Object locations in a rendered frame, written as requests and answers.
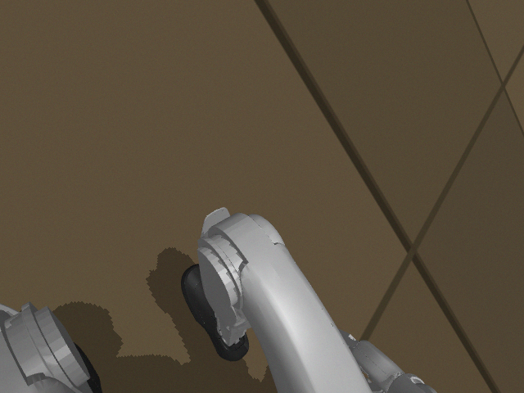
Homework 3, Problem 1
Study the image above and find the right robot arm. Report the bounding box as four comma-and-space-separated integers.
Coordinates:
387, 373, 437, 393

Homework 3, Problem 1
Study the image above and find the right robot foot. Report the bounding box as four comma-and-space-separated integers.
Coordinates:
181, 264, 249, 361

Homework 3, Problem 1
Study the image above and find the right robot hand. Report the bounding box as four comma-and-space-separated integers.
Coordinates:
338, 329, 405, 393

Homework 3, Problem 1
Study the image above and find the left robot foot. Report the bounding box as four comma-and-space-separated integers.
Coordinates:
74, 343, 102, 393

